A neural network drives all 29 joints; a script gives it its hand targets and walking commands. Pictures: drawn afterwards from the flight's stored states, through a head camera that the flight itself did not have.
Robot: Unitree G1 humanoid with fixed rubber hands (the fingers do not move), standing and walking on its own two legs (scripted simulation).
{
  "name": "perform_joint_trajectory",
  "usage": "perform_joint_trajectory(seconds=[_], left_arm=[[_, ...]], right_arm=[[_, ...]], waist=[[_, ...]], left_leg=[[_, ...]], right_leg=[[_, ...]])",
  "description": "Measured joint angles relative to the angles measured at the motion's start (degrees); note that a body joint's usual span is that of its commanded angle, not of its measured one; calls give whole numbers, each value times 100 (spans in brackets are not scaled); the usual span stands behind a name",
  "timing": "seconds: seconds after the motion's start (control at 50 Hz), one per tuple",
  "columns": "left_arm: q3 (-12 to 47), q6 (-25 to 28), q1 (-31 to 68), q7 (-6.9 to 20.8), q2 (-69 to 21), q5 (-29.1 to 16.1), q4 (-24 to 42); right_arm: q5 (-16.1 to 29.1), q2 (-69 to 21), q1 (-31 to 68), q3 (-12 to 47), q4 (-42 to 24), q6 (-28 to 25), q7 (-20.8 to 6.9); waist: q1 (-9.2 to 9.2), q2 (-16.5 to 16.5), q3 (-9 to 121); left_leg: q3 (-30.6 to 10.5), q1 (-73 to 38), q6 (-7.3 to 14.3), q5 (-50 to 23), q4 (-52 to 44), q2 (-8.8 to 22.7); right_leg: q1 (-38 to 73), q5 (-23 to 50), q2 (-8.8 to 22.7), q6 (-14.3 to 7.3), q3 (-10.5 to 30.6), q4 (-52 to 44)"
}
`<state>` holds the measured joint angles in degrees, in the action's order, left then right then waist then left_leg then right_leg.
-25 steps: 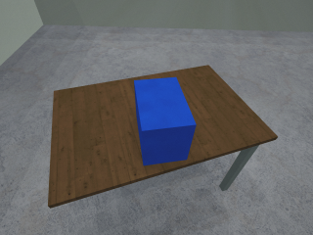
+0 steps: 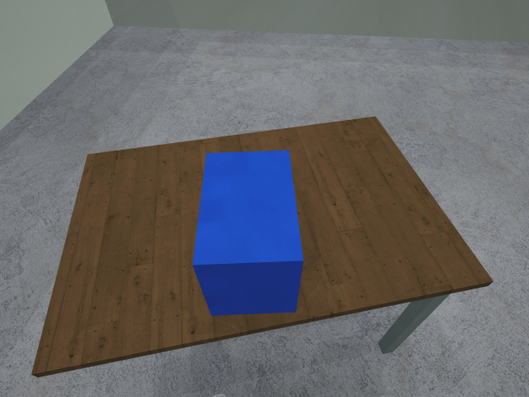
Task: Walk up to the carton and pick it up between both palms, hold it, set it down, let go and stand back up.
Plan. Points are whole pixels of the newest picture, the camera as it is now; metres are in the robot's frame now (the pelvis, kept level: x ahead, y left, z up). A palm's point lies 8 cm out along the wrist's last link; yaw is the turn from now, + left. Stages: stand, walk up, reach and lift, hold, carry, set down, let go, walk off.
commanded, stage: walk up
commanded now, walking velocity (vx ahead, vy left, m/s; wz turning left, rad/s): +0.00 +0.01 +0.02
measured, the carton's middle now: (250, 231) +0.45 +0.06 -0.07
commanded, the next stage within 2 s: none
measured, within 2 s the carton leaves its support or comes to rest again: neither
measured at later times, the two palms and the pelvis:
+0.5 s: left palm out of the picture +0.12 +0.30 -0.15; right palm out of the picture +0.13 -0.18 -0.14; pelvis +0.07 +0.05 -0.01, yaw +2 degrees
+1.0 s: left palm out of the picture -0.01 +0.25 -0.12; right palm out of the picture +0.00 -0.24 -0.16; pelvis -0.02 +0.01 +0.00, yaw +0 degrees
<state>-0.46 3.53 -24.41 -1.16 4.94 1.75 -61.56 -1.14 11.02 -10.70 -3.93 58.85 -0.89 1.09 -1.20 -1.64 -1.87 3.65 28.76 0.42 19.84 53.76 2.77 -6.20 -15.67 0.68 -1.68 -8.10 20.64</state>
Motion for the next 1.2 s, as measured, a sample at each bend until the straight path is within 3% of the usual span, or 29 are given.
perform_joint_trajectory(seconds=[0.08,0.16,0.24,0.26,0.3,0.36,0.4,0.48,0.66,0.8,0.86,0.9,0.94,1.0,1.06,1.2], left_arm=[[43,-12,-43,-21,-196,2,-48],[-56,-98,72,-185,-93,41,82],[-153,-205,171,-260,133,78,169],[-174,-230,183,-257,181,80,177],[-209,-302,307,-236,278,37,198],[-267,-493,565,-222,362,-11,296],[-313,-566,831,-192,439,-16,403],[-382,-608,1383,-184,579,-35,607],[-417,-863,1798,-121,613,-12,772],[-405,-880,1765,-120,470,-44,758],[-391,-804,1624,-94,416,-53,751],[-361,-734,1452,-62,306,-14,724],[-315,-687,1176,-76,300,30,659],[-223,-611,757,-98,326,-3,397],[-179,-479,530,-98,322,-56,202],[-210,-161,379,-142,265,-53,134]], right_arm=[[69,-157,371,84,-76,108,28],[30,-256,420,118,-47,330,-56],[75,-298,513,115,-86,348,-112],[81,-278,516,99,-112,313,-121],[81,-242,551,38,-159,213,-108],[148,-155,484,-24,-186,148,-17],[111,-136,387,-10,-162,158,65],[39,-153,249,95,-105,117,102],[9,-145,57,208,-116,248,142],[-16,-30,132,182,-136,337,112],[-9,41,115,148,-103,420,104],[10,163,52,117,-33,518,99],[-31,196,-129,46,28,650,81],[-12,261,-309,-42,99,584,-67],[-90,363,-531,-135,98,476,-163],[-92,537,-673,-199,141,553,-162]], waist=[[-35,-27,-127],[-218,82,-114],[-243,280,-185],[-224,307,-204],[-168,431,-329],[-23,305,-373],[63,263,-391],[148,240,-526],[280,194,-393],[338,83,-267],[280,37,-181],[246,-151,-152],[111,-26,-4],[84,70,116],[127,39,188],[4,-131,101]], left_leg=[[123,-207,16,-409,-862,-174],[352,-360,9,-108,-990,-246],[374,-665,120,-176,-1618,-245],[386,-834,207,-532,-1943,-241],[502,-965,403,-495,-1969,-388],[519,-1128,473,-372,-2029,-380],[531,-1252,391,-563,-2285,-381],[514,-1365,555,-734,-2644,-369],[605,-1159,539,-917,-2647,-239],[693,-780,454,-1139,-2481,-188],[750,-596,383,-1310,-2472,-183],[544,-414,194,-614,-2177,-173],[154,-91,56,192,-1171,-462],[-457,-25,74,-106,-302,-669],[-787,-113,-76,-474,215,-649],[-879,-462,-554,-646,60,-361]], right_leg=[[139,-213,-28,14,-14,93],[208,-551,74,91,-88,362],[199,-938,291,230,-156,826],[127,-1044,360,265,-174,1111],[-317,-950,621,367,-98,2303],[-1118,-1674,456,425,219,4078],[-1479,-1575,356,416,352,4399],[-1928,-1247,131,372,603,4293],[-1846,-1191,-85,475,873,3915],[-1036,-1322,-29,418,815,2568],[-551,-801,10,239,745,1476],[-510,-598,-54,79,647,1257],[-530,-516,121,18,701,1141],[-303,-129,272,49,757,532],[-237,39,350,56,730,241],[-256,79,625,224,590,186]])
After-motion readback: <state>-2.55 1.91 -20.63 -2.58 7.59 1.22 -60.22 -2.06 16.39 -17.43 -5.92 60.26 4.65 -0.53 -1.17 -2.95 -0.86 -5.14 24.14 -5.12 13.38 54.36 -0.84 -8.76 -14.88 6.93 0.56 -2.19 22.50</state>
